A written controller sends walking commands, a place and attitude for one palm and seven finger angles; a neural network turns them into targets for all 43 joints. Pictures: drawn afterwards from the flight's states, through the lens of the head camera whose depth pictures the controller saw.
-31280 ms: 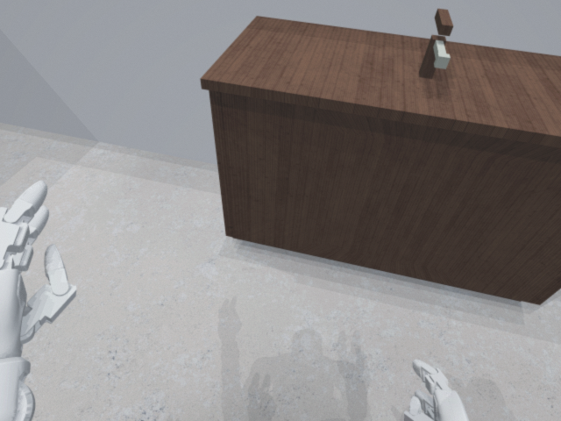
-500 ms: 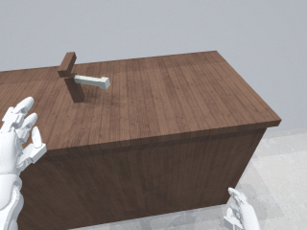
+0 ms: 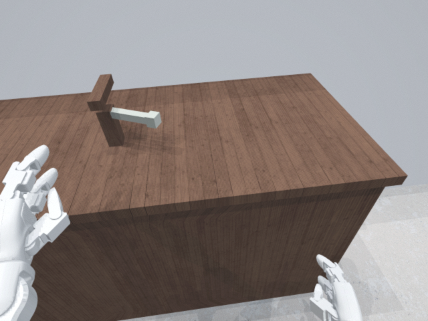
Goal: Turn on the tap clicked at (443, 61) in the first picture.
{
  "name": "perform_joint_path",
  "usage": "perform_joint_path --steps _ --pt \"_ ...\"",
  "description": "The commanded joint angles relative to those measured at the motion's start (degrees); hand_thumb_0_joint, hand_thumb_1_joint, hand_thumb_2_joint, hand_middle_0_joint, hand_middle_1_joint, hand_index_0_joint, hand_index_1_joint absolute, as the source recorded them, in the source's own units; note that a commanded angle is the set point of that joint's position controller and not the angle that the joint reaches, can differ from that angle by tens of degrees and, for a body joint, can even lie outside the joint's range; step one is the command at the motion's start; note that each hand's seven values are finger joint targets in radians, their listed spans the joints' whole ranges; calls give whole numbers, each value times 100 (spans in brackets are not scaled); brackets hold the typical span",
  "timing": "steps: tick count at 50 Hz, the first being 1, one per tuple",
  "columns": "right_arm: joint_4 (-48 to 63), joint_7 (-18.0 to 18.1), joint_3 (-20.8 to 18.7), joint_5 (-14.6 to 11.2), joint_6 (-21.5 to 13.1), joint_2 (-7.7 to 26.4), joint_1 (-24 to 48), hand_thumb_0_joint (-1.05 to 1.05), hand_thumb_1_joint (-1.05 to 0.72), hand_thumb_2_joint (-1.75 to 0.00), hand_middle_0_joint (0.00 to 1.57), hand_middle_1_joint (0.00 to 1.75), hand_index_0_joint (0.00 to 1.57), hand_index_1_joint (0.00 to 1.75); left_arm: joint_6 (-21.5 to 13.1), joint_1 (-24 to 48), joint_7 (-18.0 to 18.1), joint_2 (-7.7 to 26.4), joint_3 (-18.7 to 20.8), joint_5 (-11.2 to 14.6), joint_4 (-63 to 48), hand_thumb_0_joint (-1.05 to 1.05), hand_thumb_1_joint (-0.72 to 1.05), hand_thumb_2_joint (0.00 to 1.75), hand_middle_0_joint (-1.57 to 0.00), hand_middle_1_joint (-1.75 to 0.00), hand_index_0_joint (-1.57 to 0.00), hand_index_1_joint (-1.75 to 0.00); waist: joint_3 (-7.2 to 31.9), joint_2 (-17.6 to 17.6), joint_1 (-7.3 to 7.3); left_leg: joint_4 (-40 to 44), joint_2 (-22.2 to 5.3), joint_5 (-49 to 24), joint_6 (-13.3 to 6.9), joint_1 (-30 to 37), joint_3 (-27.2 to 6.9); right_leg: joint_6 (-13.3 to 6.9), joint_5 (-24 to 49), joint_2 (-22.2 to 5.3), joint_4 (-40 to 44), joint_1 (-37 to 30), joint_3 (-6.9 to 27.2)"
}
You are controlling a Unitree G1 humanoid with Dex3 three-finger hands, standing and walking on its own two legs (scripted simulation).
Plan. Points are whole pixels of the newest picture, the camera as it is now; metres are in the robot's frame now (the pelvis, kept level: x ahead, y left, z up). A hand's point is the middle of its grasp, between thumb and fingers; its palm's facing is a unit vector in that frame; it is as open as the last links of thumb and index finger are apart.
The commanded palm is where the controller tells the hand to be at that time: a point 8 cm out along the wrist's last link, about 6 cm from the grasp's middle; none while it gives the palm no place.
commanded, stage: turn the palm inward beside the body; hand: left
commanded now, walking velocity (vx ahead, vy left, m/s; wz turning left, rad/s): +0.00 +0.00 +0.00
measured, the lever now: (153, 119) +0.49 +0.22 +0.15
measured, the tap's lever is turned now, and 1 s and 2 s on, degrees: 65 65 65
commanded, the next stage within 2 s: reach beside the lever's end, fingers flat in 1.02 s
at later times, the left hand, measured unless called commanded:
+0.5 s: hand (61, 228) +0.17 +0.24 +0.18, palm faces +0.44 -0.89 -0.14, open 7.4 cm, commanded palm +0.12 +0.27 +0.20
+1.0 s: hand (73, 223) +0.18 +0.22 +0.18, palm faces +0.45 -0.88 -0.12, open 7.4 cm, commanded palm +0.13 +0.26 +0.20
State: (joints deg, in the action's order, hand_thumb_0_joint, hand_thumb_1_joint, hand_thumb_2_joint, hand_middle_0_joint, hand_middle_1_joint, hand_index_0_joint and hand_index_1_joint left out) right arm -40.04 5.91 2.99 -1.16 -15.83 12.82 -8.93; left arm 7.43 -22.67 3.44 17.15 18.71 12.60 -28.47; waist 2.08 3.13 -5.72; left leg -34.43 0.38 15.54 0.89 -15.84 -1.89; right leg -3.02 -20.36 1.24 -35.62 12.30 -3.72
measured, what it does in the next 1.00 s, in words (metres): stands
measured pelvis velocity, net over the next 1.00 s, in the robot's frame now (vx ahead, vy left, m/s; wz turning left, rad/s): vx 0.00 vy -0.01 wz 0.01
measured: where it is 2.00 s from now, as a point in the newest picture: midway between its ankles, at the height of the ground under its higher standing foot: outside the picture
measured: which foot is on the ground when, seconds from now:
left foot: down 0.00-1.00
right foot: down 0.00-1.00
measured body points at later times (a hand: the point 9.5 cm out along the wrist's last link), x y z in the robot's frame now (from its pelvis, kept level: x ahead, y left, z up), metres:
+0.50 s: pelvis -0.01 +0.00 +0.00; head -0.05 -0.02 +0.45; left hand +0.14 +0.28 +0.19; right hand +0.22 -0.19 -0.05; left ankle +0.04 +0.13 -0.73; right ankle -0.01 -0.08 -0.73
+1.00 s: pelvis +0.00 -0.01 +0.00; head -0.05 -0.05 +0.45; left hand +0.15 +0.27 +0.19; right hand +0.23 -0.21 -0.05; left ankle +0.04 +0.13 -0.73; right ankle -0.01 -0.08 -0.73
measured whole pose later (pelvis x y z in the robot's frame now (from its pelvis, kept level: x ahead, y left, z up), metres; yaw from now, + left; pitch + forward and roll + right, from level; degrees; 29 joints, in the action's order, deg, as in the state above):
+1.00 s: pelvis +0.00 -0.01 +0.00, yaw +1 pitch -5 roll +0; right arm -40.2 6.5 3.9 -2.6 -16.9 13.4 -8.2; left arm 18.4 -23.8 5.9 14.1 17.5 16.0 -34.3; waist 2.9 4.3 -5.9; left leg -33.1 -0.3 15.2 1.7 -13.3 -3.0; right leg -3.8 -19.8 2.1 -33.5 9.2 -4.8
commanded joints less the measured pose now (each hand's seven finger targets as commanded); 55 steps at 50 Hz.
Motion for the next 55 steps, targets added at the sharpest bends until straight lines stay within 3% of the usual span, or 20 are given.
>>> perform_joint_path --steps 1,3,6,8,10,12,16,18,21,23,28,35,39,41,43,46,48,51,55 --pt "988 53 -141 -33 -353 602 1038 0 -90 -90 20 30 20 30 -159 716 150 1017 649 21 -1284 0 90 90 -20 -30 -20 -30 283 -162 -10 508 51 -526 -244 441 -19 255 895 -112 927 396 88" --pt "989 60 -112 -27 -347 555 1061 0 -90 -90 20 30 20 30 -88 837 151 861 462 6 -1377 0 90 90 -20 -30 -20 -30 265 93 4 566 47 -368 -230 500 -18 241 681 -123 956 427 81" --pt "1000 59 -70 -40 -361 545 1133 0 -90 -90 20 30 20 30 -5 839 193 888 464 -6 -1474 0 90 90 -20 -30 -20 -30 221 140 -10 621 47 -211 -217 506 -46 232 517 -109 1015 433 70" --pt "992 71 -70 -35 -368 535 1141 0 -90 -90 20 30 20 30 53 750 186 780 378 38 -1424 0 90 90 -20 -30 -20 -30 149 -111 2 648 35 -130 -228 474 -57 248 425 -119 1061 417 62" --pt "989 91 -61 -40 -361 540 1211 0 -90 -90 20 30 20 30 127 843 179 781 347 70 -1484 0 90 90 -20 -30 -20 -30 48 -104 5 654 48 88 -244 453 -61 265 194 -143 1164 472 104" --pt "1004 84 -36 -62 -397 508 1256 0 -90 -90 20 30 20 30 167 948 221 749 288 27 -1655 0 90 90 -20 -30 -20 -30 65 150 3 701 58 238 -214 473 -68 245 62 -151 1157 461 85" --pt "989 85 -27 -65 -439 513 1318 0 -90 -90 20 30 20 30 269 766 285 765 357 69 -1686 0 90 90 -20 -30 -20 -30 31 99 -32 688 65 341 -218 456 -69 255 -47 -156 1237 437 98" --pt "1000 85 -33 -63 -461 519 1280 0 -90 -90 20 30 20 30 303 712 282 648 247 90 -1737 0 90 90 -20 -30 -20 -30 23 -69 -11 711 44 217 -221 464 -104 246 84 -149 1175 399 47" --pt "1010 66 -30 -80 -478 524 1290 0 -90 -90 20 30 20 30 397 657 290 678 293 117 -1876 0 90 90 -20 -30 -20 -30 124 161 -38 650 53 21 -209 531 -80 240 262 -154 1161 365 52" --pt "999 76 -44 -69 -481 541 1257 0 -90 -90 20 30 20 30 447 609 312 618 282 147 -1830 0 90 90 -20 -30 -20 -30 125 5 -28 645 37 -135 -214 538 -99 237 410 -142 1114 354 18" --pt "991 96 -49 -95 -477 554 1273 0 -90 -90 20 30 20 30 604 720 305 586 329 258 -1784 0 90 90 -20 -30 -20 -30 117 -50 -29 623 51 -174 -223 549 -112 253 442 -154 1145 375 42" --pt "1013 81 -55 -101 -495 570 1197 0 -90 -90 20 30 20 30 685 710 251 594 321 266 -1895 0 90 90 -20 -30 -20 -30 268 6 -35 541 56 -695 -223 657 -65 248 1041 -164 1039 277 42" --pt "1024 69 -73 -113 -492 570 1183 0 -90 -90 20 30 20 30 671 652 265 597 384 281 -1844 0 90 90 -20 -30 -20 -30 320 -164 -40 516 50 -732 -229 668 -49 268 1105 -161 1039 270 52" --pt "1020 66 -65 -136 -495 560 1219 0 -90 -90 20 30 20 30 681 656 271 666 455 291 -1864 0 90 90 -20 -30 -20 -30 291 36 -43 458 63 -738 -228 688 -10 274 1121 -173 1096 294 102" --pt "1020 67 -68 -139 -482 560 1188 0 -90 -90 20 30 20 30 688 601 270 552 372 310 -1749 0 90 90 -20 -30 -20 -30 202 -271 -22 471 48 -710 -232 604 -21 291 1115 -177 1088 310 91" --pt "1034 62 -71 -153 -497 554 1228 0 -90 -90 20 30 20 30 663 697 279 658 441 291 -1882 0 90 90 -20 -30 -20 -30 258 110 -37 429 63 -717 -227 683 14 283 1104 -193 1118 334 131" --pt "1045 72 -75 -149 -500 551 1213 0 -90 -90 20 30 20 30 660 656 284 546 333 298 -1786 0 90 90 -20 -30 -20 -30 186 -177 -19 441 54 -610 -238 624 4 303 971 -197 1157 359 152" --pt "1038 78 -71 -170 -537 546 1232 0 -90 -90 20 30 20 30 649 698 293 660 425 298 -1841 0 90 90 -20 -30 -20 -30 171 -1 -25 405 64 -525 -236 639 20 310 821 -212 1239 387 209" --pt "1032 86 -87 -151 -542 563 1187 0 -90 -90 20 30 20 30 630 625 282 595 402 340 -1767 0 90 90 -20 -30 -20 -30 230 -151 -25 364 66 -587 -244 578 19 337 974 -248 1212 334 260"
